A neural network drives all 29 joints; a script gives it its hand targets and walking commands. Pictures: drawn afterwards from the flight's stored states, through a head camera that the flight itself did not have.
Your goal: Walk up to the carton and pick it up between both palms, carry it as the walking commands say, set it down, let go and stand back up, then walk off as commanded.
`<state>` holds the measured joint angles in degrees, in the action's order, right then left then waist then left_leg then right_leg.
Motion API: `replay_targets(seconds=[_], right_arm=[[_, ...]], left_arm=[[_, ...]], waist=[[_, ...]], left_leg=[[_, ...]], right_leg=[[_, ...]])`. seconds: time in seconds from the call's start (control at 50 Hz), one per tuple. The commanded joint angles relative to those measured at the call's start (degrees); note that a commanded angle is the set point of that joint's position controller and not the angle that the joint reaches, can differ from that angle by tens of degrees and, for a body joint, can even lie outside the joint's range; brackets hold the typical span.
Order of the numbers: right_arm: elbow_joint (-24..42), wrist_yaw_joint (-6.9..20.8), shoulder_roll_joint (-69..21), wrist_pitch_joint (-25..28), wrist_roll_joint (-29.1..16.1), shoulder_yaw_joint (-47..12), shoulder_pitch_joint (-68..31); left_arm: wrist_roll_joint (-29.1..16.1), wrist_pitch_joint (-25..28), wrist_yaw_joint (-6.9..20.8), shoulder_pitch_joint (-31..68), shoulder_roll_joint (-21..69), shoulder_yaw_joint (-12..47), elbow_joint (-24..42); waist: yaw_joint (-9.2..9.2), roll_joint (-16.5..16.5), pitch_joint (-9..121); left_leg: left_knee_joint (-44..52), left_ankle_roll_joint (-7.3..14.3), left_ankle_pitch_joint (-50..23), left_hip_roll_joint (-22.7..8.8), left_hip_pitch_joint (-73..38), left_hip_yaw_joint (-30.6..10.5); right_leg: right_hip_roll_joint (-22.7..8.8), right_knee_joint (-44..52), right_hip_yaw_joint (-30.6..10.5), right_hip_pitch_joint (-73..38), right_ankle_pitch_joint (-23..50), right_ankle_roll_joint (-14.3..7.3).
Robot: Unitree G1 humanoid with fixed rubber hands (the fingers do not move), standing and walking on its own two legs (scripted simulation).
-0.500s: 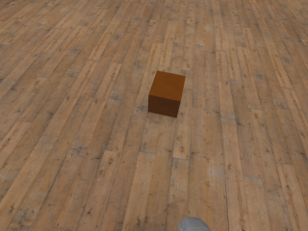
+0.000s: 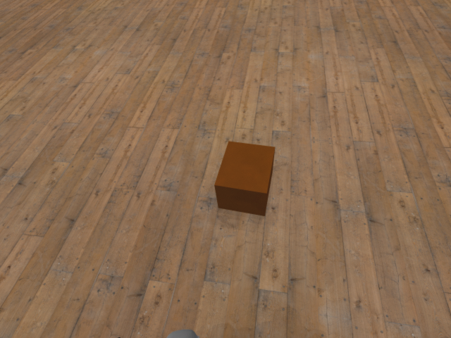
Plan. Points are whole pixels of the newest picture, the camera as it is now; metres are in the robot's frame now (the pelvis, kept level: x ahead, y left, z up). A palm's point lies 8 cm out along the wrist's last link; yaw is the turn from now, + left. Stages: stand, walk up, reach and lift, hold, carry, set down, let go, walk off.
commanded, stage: walk up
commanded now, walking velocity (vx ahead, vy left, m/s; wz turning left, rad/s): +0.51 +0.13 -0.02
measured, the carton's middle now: (246, 177) +0.93 -0.03 -0.67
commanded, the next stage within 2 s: none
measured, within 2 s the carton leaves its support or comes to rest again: neither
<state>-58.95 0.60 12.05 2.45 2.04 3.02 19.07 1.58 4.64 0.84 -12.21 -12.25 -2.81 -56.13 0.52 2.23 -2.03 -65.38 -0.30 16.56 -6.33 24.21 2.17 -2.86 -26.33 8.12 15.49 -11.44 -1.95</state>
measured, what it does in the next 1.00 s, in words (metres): walks ahead: left foot, then right foot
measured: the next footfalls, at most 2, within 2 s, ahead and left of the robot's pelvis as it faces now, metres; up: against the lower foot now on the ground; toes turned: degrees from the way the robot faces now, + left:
left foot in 0.38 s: +0.34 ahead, +0.17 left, +0.00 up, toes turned +9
right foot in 0.86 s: +0.49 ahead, -0.12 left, +0.00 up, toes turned -4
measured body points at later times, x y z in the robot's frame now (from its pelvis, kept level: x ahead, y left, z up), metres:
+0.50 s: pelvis +0.25 +0.06 -0.01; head +0.28 +0.09 +0.44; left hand +0.22 +0.32 -0.17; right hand +0.34 -0.19 -0.13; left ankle +0.30 +0.16 -0.74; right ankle +0.13 -0.09 -0.65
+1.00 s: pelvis +0.40 -0.02 +0.00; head +0.42 -0.05 +0.45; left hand +0.47 +0.23 -0.13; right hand +0.38 -0.26 -0.17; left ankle +0.35 +0.14 -0.67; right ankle +0.44 -0.12 -0.74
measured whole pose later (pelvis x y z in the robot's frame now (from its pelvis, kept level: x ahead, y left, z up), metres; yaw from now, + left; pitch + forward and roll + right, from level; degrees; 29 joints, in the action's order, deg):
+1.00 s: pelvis +0.40 -0.02 +0.00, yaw +0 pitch -1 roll +2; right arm -61.7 -0.2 12.7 0.4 2.0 3.2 18.7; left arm 1.5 3.0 0.2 -11.7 -10.4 -2.6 -58.3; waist 1.1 3.0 -2.5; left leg -58.4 -1.7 22.6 -5.4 21.4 3.1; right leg -4.6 -27.7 8.0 16.0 -11.1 -0.8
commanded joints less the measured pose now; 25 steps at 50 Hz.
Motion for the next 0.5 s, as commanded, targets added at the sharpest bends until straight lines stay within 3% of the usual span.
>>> replay_targets(seconds=[0.0,0.12,0.22,0.24,0.26,0.28,0.3,0.32,0.34,0.36,0.38,0.4,0.42,0.44,0.48], right_arm=[[1.6,1.0,1.3,-1.8,0.5,0.8,5.0],[6.6,2.4,2.6,-2.7,-0.1,0.6,-8.9],[9.6,3.0,1.7,-1.8,-0.8,-0.4,-19.7],[10.1,3.0,1.6,-1.5,-1.0,-0.6,-21.0],[10.7,2.8,1.7,-1.1,-1.0,-0.8,-21.1],[10.3,2.5,2.5,-0.8,-0.9,-0.7,-20.0],[9.1,2.0,3.3,-0.5,-0.7,-0.4,-17.6],[7.3,1.6,4.5,0.1,-0.3,0.0,-12.8],[4.3,0.9,6.5,0.8,0.2,0.7,-5.1],[2.0,0.2,10.0,1.6,1.2,1.9,3.1],[1.7,-0.3,16.7,1.6,1.6,3.1,8.2],[1.9,-0.7,19.5,0.9,0.0,3.5,11.5],[1.6,-1.2,16.2,0.7,-0.6,2.8,7.8],[1.8,-1.3,11.8,1.2,-0.8,1.8,2.6],[2.7,-1.1,6.0,2.0,-1.1,0.8,-3.9]], left_arm=[[-0.6,1.3,-0.3,-6.2,-5.2,-0.5,0.2],[-0.5,1.3,-0.9,-14.1,-6.2,-0.9,-1.8],[-0.4,1.0,-1.3,-16.5,-6.3,-0.8,-3.5],[-0.5,0.9,-1.3,-16.7,-6.5,-0.9,-3.8],[-0.6,0.6,-1.3,-16.6,-6.8,-0.9,-4.5],[-0.8,0.1,-1.4,-17.1,-7.2,-0.9,-5.2],[-1.1,0.0,-1.5,-17.5,-7.7,-1.0,-5.4],[-1.4,-0.2,-1.6,-17.2,-8.1,-1.1,-5.7],[-1.6,-0.4,-1.5,-17.1,-7.7,-1.1,-5.7],[-1.3,-0.4,-1.6,-17.5,-6.4,-0.7,-5.1],[-1.5,-0.1,-1.5,-19.8,-1.4,0.4,-3.0],[-0.6,-1.0,-1.5,-18.6,-4.2,-1.4,-3.4],[-0.3,-1.4,-1.1,-15.1,-5.5,-2.1,-3.2],[-0.3,-1.7,-0.8,-14.0,-3.9,-1.8,-3.1],[0.1,-2.9,-0.2,-14.5,-1.8,-1.2,-4.2]], waist=[[0.05,-10.6,-0.3],[-2.57,-11.3,-4.6],[-4.54,-11.8,-6.8],[-4.36,-12.9,-6.4],[-3.81,-16.4,-5.5],[-3.36,-16.9,-4.7],[-2.28,-14.4,-3.5],[-0.05,-10.1,-1.2],[3.05,-4.0,3.4],[6.06,1.7,8.5],[7.03,17.9,12.6],[7.27,10.1,14.9],[4.61,4.5,10.3],[1.5,3.0,5.4],[-1.99,5.5,3.2]], left_leg=[[0.0,-0.6,-6.2,-2.3,8.0,-1.1],[11.0,-2.5,-12.5,-1.5,14.8,0.8],[27.2,-2.5,-15.4,0.8,9.6,4.5],[29.7,-2.0,-14.2,1.1,7.4,5.0],[31.5,-1.4,-11.6,1.1,3.4,5.2],[32.1,-1.0,-9.0,1.3,0.0,5.8],[32.5,-0.8,-7.1,1.7,-3.4,6.5],[34.4,-0.4,-6.3,2.2,-8.7,7.4],[36.5,0.3,-5.3,3.5,-18.1,8.8],[36.9,1.5,-3.6,-2.6,-29.5,0.2],[46.8,6.1,-5.1,-20.3,-39.2,-26.7],[51.2,9.0,-8.0,-28.0,-36.9,-37.3],[50.8,8.3,-14.0,-25.2,-30.3,-32.2],[50.0,7.2,-21.7,-21.3,-23.2,-24.3],[48.8,4.7,-26.8,-13.9,-15.6,-11.0]], right_leg=[[-13.9,13.7,-13.7,-6.2,10.2,-2.0],[-14.6,17.2,-11.2,-10.4,10.6,-2.7],[-13.1,18.9,-6.6,-11.2,12.7,-3.4],[-12.7,18.8,-5.3,-11.7,13.1,-3.5],[-10.8,18.3,-2.7,-11.4,10.7,-3.4],[-10.3,16.8,-2.3,-11.0,10.7,-3.6],[-10.8,14.0,-3.3,-11.1,14.3,-3.8],[-10.5,7.3,-3.2,-11.3,18.4,-3.6],[-8.1,-4.3,-1.7,-9.7,21.4,-2.9],[-5.9,-18.7,-1.9,-0.5,13.9,-1.3],[2.1,-35.3,-2.6,16.8,-17.1,1.6],[0.5,-45.8,-10.3,19.3,-21.0,1.1],[-1.8,-47.6,-12.9,18.7,-15.9,0.8],[-3.3,-46.3,-12.8,17.4,-10.9,0.9],[-4.6,-43.0,-11.3,12.7,-5.7,2.1]])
